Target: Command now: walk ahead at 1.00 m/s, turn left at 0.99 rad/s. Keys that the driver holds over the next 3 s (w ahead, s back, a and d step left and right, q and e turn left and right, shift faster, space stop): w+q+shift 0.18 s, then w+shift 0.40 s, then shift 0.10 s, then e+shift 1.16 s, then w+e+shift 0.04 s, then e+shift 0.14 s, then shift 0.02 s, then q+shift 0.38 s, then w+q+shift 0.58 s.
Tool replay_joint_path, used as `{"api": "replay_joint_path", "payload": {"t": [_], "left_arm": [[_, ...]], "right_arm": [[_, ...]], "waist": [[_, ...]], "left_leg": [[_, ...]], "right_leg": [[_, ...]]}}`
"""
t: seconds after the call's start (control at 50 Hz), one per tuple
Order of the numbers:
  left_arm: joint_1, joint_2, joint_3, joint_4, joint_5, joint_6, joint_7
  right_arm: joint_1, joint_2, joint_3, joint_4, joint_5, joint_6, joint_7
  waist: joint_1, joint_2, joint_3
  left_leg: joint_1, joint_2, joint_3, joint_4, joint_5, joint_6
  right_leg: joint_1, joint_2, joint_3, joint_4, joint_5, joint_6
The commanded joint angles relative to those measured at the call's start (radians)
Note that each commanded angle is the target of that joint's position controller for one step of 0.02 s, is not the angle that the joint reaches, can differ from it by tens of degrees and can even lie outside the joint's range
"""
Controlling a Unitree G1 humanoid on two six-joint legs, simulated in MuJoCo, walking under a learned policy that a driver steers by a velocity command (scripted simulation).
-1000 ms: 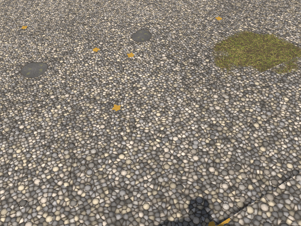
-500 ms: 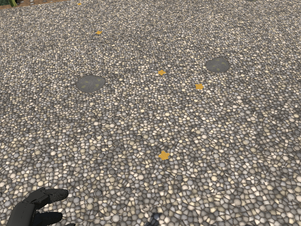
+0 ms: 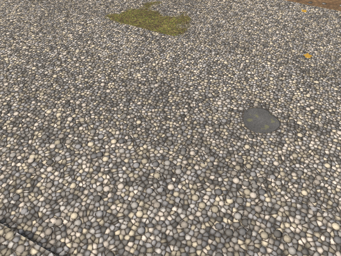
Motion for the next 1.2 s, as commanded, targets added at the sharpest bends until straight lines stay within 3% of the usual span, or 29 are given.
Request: {"api": "replay_joint_path", "payload": {"t": [0.02, 0.06, 0.1, 0.12, 0.22, 0.3, 0.34, 0.36, 0.38, 0.4, 0.42, 0.44, 0.48, 0.56, 0.64, 0.68, 0.72, 0.76, 0.78, 0.82, 0.86, 0.94, 1.08, 1.1, 1.12, 1.14, 1.16, 1.18, 1.2], "left_arm": [[0.045, 0.181, 0.050, -0.068, 0.018, 0.030, -0.002], [0.112, 0.102, 0.034, -0.044, 0.013, 0.026, -0.016], [-0.129, 0.181, 0.064, -0.140, -0.018, 0.014, -0.023], [-0.177, 0.169, 0.055, -0.164, 0.001, 0.013, -0.040], [-0.205, 0.166, 0.049, -0.184, -0.037, 0.006, -0.076], [0.085, 0.228, 0.092, -0.036, -0.076, -0.002, -0.043], [0.336, 0.255, 0.117, 0.087, -0.050, 0.003, -0.030], [0.422, 0.264, 0.107, 0.126, -0.005, 0.000, -0.046], [0.442, 0.259, 0.093, 0.143, 0.019, -0.005, -0.068], [0.453, 0.298, 0.120, 0.137, 0.015, 0.011, -0.061], [0.379, 0.317, 0.134, 0.145, -0.004, 0.016, -0.038], [0.284, 0.208, 0.100, 0.111, -0.002, -0.001, -0.029], [0.306, 0.174, 0.072, 0.188, 0.010, -0.058, -0.024], [0.143, 0.122, 0.040, 0.184, -0.044, -0.080, -0.021], [0.360, 0.097, 0.032, 0.256, -0.062, -0.054, -0.025], [0.408, 0.144, 0.037, 0.266, -0.045, -0.034, -0.008], [0.340, 0.170, 0.045, 0.249, -0.054, -0.018, 0.001], [0.514, 0.018, 0.021, 0.207, -0.098, -0.010, 0.018], [0.445, 0.117, 0.050, 0.195, -0.082, -0.002, 0.025], [0.279, 0.105, 0.053, 0.145, -0.060, 0.016, 0.017], [0.246, 0.078, 0.062, 0.125, -0.031, 0.056, -0.010], [0.230, 0.005, 0.058, 0.068, -0.032, 0.088, -0.016], [0.218, 0.099, 0.078, -0.011, -0.030, 0.118, -0.020], [0.367, 0.117, 0.085, 0.004, -0.006, 0.039, -0.065], [0.321, 0.162, 0.109, -0.007, -0.017, 0.073, -0.025], [0.208, 0.308, 0.127, -0.039, -0.017, 0.083, -0.015], [0.212, 0.315, 0.119, -0.099, -0.048, 0.080, -0.025], [0.124, 0.323, 0.125, -0.158, -0.037, 0.090, -0.016], [0.033, 0.255, 0.103, -0.180, -0.026, 0.104, -0.011]], "right_arm": [[-0.093, -0.157, -0.039, -0.093, 0.006, -0.057, -0.007], [-0.088, -0.159, -0.053, -0.083, -0.005, -0.078, 0.008], [0.107, -0.160, -0.059, -0.015, 0.016, -0.087, -0.008], [0.104, -0.141, -0.058, -0.011, 0.019, -0.085, -0.015], [0.103, -0.144, -0.051, -0.042, -0.020, -0.076, -0.038], [0.121, -0.108, -0.030, -0.019, -0.043, -0.057, -0.077], [0.114, -0.098, -0.033, -0.020, -0.006, -0.045, -0.065], [0.092, -0.016, -0.020, -0.025, -0.004, -0.047, -0.046], [0.191, 0.068, 0.008, -0.091, 0.022, -0.067, -0.050], [0.286, 0.071, 0.024, -0.090, 0.052, -0.090, -0.066], [0.169, 0.035, 0.036, -0.097, 0.015, -0.098, -0.057], [-0.015, -0.053, 0.017, -0.083, -0.023, -0.085, -0.040], [-0.207, -0.026, 0.017, -0.136, -0.044, -0.073, -0.004], [-0.237, 0.010, 0.051, -0.151, -0.025, -0.069, 0.055], [-0.394, 0.072, 0.083, -0.169, -0.013, -0.085, 0.049], [-0.251, 0.053, 0.077, -0.120, -0.021, -0.106, 0.040], [0.068, -0.016, 0.045, -0.011, -0.024, -0.125, 0.013], [0.193, -0.092, 0.021, 0.002, -0.045, -0.118, 0.009], [0.179, -0.063, 0.012, -0.004, 0.010, -0.099, 0.008], [-0.026, 0.014, 0.019, -0.035, 0.018, -0.088, -0.014], [-0.056, 0.023, 0.019, -0.038, 0.022, -0.084, -0.031], [-0.104, 0.006, 0.006, -0.053, 0.022, -0.093, -0.035], [-0.169, -0.037, -0.014, -0.123, 0.029, -0.062, -0.022], [-0.229, -0.142, -0.028, -0.142, -0.198, -0.109, 0.003], [-0.254, -0.120, -0.053, -0.117, 0.045, -0.047, -0.016], [-0.097, 0.004, -0.019, -0.157, 0.060, -0.006, -0.015], [-0.003, 0.021, 0.001, -0.163, 0.007, 0.021, -0.030], [0.010, 0.022, 0.008, -0.178, -0.002, 0.030, -0.047], [-0.071, -0.041, -0.008, -0.176, -0.011, 0.032, -0.056]], "waist": [[0.057, -0.047, 0.056], [0.061, 0.002, -0.053], [-0.052, -0.070, -0.030], [-0.062, -0.010, -0.019], [-0.089, 0.046, -0.017], [0.005, 0.015, -0.038], [0.123, -0.136, -0.120], [0.142, -0.251, -0.091], [0.003, -0.501, -0.132], [-0.004, -0.590, -0.278], [0.017, -0.454, -0.249], [0.046, -0.116, -0.049], [0.031, 0.031, 0.123], [-0.078, -0.160, 0.109], [0.015, -0.044, 0.140], [-0.031, -0.109, 0.037], [-0.182, -0.156, -0.135], [-0.104, 0.126, -0.487], [-0.121, -0.003, -0.509], [-0.065, -0.013, -0.200], [-0.007, 0.006, -0.080], [0.063, 0.077, -0.093], [0.103, 0.098, -0.181], [0.189, -0.146, 0.011], [0.215, 0.009, -0.084], [0.034, -0.308, -0.062], [0.004, -0.174, -0.238], [-0.002, -0.184, -0.313], [-0.023, -0.077, -0.179]], "left_leg": [[-0.171, 0.222, -0.399, -0.370, 0.243, 0.175], [-0.217, 0.201, -0.312, -0.273, 0.566, 0.132], [0.028, 0.198, -0.393, -0.211, 0.345, 0.092], [0.045, 0.186, -0.419, -0.173, 0.187, 0.067], [0.008, 0.186, -0.468, -0.006, 0.056, 0.022], [0.222, 0.137, -0.431, 0.360, 0.115, -0.014], [0.098, 0.080, -0.313, 0.873, 0.112, -0.035], [-0.223, -0.012, -0.271, 1.281, -0.399, -0.055], [-0.614, 0.029, -0.229, 1.535, -0.503, -0.069], [-0.793, 0.058, -0.161, 1.662, -0.409, -0.073], [-0.910, 0.098, -0.105, 1.543, -0.256, -0.069], [-0.844, 0.180, -0.120, 1.373, -0.161, -0.080], [-0.838, 0.216, -0.293, 1.188, -0.062, -0.069], [-0.263, 0.198, -0.055, 0.342, 0.424, -0.121], [-0.232, 0.155, 0.106, -0.007, 0.380, -0.077], [-0.095, 0.069, 0.112, -0.097, 0.338, -0.064], [0.295, 0.168, -0.027, -0.225, 0.562, -0.022], [0.799, 0.710, -0.491, 0.042, 1.685, 0.162], [0.722, 0.678, -0.441, -0.011, 1.585, 0.162], [0.411, 0.570, -0.292, -0.205, 1.057, 0.106], [0.160, 0.501, -0.138, -0.307, 1.004, 0.045], [0.017, 0.432, 0.081, -0.309, 0.978, -0.025], [-0.127, 0.430, 0.230, 0.080, 0.881, -0.110], [-0.326, 0.600, 0.077, 0.040, 0.581, -0.187], [-0.169, 0.375, 0.205, 0.417, 0.495, -0.168], [-0.399, 0.175, 0.196, 0.758, -0.325, -0.229], [-0.432, 0.184, -0.051, 0.851, -0.364, -0.247], [-0.457, 0.168, -0.115, 0.867, -0.329, -0.268], [-0.486, 0.195, -0.135, 0.800, -0.228, -0.264]], "right_leg": [[0.046, 0.009, -0.059, -0.291, 0.004, 0.017], [0.207, 0.032, -0.098, -0.196, 0.391, -0.010], [-0.108, 0.019, 0.013, -0.398, 0.592, -0.043], [-0.117, 0.017, 0.038, -0.494, 0.688, -0.049], [0.043, 0.035, 0.061, -0.646, 0.723, -0.050], [0.237, -0.065, 0.077, -0.955, 0.904, -0.053], [0.550, -0.043, 0.014, -1.002, 0.860, -0.055], [0.722, -0.079, 0.067, -0.819, 0.792, -0.077], [0.950, -0.139, 0.117, -0.425, 1.095, -0.036], [1.031, -0.299, 0.441, -0.603, 0.769, -0.165], [0.896, -0.379, 0.745, -0.912, 0.020, -0.320], [0.604, -0.306, 0.665, -1.024, -0.175, -0.288], [0.341, -0.314, 0.562, -0.911, 0.138, -0.288], [-0.035, -0.032, 0.079, -1.144, 0.390, -0.185], [0.335, -0.076, -0.003, -1.127, 1.122, -0.171], [0.491, -0.076, -0.018, -0.885, 1.477, -0.135], [0.410, -0.037, -0.012, -0.494, 1.240, -0.124], [0.008, 0.163, 0.000, 0.213, -0.232, -0.124], [-0.036, 0.133, 0.060, 0.235, -0.151, -0.133], [-0.153, 0.052, 0.003, 0.093, -0.011, -0.117], [-0.053, 0.044, -0.026, 0.013, 0.051, -0.086], [0.029, 0.058, -0.096, -0.192, 0.212, -0.074], [0.336, 0.173, -0.223, -0.320, 0.390, -0.171], [0.444, -0.025, 0.097, -0.571, 0.329, -0.171], [0.380, 0.117, -0.051, -0.663, 0.486, -0.238], [0.430, -0.094, 0.330, -0.643, 1.379, -0.371], [0.487, -0.187, 0.516, -0.664, 1.492, -0.461], [0.450, -0.219, 0.663, -0.813, 0.973, -0.539], [0.330, -0.173, 0.644, -0.899, 0.563, -0.504]]}}
Next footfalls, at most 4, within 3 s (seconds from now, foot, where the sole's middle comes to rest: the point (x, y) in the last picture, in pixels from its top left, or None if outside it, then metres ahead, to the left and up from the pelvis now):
0.34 right None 0.47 -0.23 -0.93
0.74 left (181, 208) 0.79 0.03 -0.93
1.10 right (209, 185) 0.91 -0.11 -0.93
1.60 left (170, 182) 0.93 0.09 -0.93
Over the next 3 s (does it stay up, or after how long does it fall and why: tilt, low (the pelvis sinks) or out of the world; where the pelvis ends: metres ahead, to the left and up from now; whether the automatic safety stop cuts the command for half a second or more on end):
stays up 1.04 -0.04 -0.23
